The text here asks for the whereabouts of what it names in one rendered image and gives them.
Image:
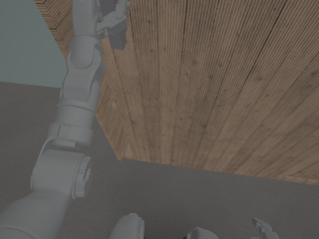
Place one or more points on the left robot hand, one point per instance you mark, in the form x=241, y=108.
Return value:
x=86, y=15

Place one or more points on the right robot hand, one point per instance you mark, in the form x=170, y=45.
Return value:
x=264, y=229

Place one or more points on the wardrobe door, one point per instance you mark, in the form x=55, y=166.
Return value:
x=221, y=85
x=308, y=168

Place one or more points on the robot left thigh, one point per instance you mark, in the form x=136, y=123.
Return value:
x=128, y=227

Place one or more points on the left robot forearm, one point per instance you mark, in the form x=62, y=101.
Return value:
x=78, y=99

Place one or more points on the left robot upper arm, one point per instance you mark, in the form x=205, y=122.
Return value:
x=59, y=178

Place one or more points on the robot thigh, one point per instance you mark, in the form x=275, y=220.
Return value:
x=199, y=233
x=128, y=227

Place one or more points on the handle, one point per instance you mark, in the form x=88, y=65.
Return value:
x=119, y=40

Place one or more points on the robot right thigh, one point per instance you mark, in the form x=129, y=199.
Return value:
x=199, y=233

